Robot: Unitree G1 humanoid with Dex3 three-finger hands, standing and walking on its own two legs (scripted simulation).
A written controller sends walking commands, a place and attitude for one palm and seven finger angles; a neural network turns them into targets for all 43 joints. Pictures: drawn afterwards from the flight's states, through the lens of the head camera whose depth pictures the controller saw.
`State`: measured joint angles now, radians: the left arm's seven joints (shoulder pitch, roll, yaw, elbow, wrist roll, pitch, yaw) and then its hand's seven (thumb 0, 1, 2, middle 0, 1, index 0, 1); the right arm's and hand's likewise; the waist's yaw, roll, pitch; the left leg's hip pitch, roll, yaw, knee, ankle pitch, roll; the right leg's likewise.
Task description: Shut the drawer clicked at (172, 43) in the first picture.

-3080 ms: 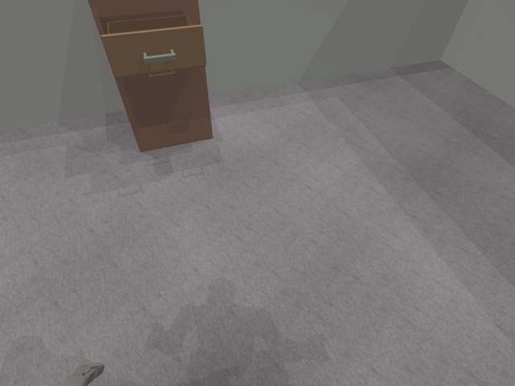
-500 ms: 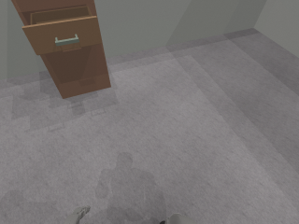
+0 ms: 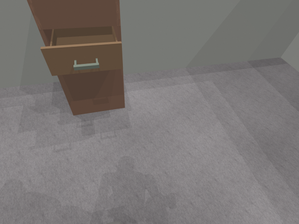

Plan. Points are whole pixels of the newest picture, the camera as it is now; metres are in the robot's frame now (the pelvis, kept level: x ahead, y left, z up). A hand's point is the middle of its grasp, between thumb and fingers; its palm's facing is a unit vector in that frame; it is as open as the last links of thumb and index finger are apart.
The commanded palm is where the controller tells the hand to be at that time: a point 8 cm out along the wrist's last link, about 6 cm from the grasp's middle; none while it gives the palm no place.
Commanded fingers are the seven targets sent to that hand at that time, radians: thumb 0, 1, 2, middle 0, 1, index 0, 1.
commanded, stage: walk to a spot facing it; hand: left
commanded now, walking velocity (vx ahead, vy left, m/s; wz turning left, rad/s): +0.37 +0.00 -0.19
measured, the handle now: (86, 63) +0.84 +0.40 -0.11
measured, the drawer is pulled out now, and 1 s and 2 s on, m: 0.19 0.19 0.19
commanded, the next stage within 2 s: turn to face it in 0.24 s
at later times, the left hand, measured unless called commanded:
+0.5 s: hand (126, 170) +0.31 +0.10 -0.15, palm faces -0.06 -0.97 -0.22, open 7.4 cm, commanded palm none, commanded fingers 0.00 0.90 0.90 -0.20 -0.30 -0.20 -0.30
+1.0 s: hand (100, 187) +0.25 +0.18 -0.18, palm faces +0.24 -0.95 -0.19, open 7.4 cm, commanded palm none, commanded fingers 0.00 0.90 0.90 -0.20 -0.30 -0.20 -0.30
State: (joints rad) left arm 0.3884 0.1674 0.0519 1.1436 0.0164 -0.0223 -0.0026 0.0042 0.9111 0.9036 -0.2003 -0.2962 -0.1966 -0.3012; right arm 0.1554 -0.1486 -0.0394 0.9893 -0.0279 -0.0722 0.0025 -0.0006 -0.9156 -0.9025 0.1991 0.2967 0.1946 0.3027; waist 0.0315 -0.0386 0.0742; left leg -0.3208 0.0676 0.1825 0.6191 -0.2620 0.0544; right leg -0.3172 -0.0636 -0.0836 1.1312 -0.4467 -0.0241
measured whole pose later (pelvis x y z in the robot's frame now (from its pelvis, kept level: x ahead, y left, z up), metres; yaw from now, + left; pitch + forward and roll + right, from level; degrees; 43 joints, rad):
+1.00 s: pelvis +0.25 -0.02 +0.01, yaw +10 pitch -1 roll -2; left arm 0.22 0.22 0.08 1.01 0.02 0.06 0.02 0.00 0.91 0.90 -0.20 -0.30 -0.20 -0.30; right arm 0.16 -0.18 -0.04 0.94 -0.02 0.01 -0.02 0.00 -0.91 -0.90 0.20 0.30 0.20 0.30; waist 0.01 -0.03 0.08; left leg -0.31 0.02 0.12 0.55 -0.23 0.09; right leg -0.45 -0.09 -0.08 1.10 -0.44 0.06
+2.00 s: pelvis +0.36 +0.08 +0.02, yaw +18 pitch -1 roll +0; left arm 0.32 0.19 0.07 1.12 0.02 0.00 0.00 0.01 0.91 0.90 -0.20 -0.30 -0.20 -0.30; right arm 0.23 -0.15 -0.05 1.02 -0.02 -0.07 -0.03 -0.01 -0.95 -0.90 0.20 0.30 0.20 0.30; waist 0.01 -0.04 0.05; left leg -0.16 0.01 0.18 0.42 -0.25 0.05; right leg -0.47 -0.11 -0.07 1.13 -0.31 0.00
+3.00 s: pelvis +0.44 +0.13 +0.00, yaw +17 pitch -4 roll +1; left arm 0.29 0.20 0.03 0.98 0.02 0.07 0.05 0.00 0.91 0.90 -0.20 -0.30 -0.20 -0.30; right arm 0.23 -0.19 -0.03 0.88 -0.02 0.04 -0.01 0.00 -0.91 -0.90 0.20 0.30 0.19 0.30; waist 0.02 0.01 -0.02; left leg -0.16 -0.05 0.11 0.55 -0.32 0.07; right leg -0.41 -0.05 -0.01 0.73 -0.34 -0.01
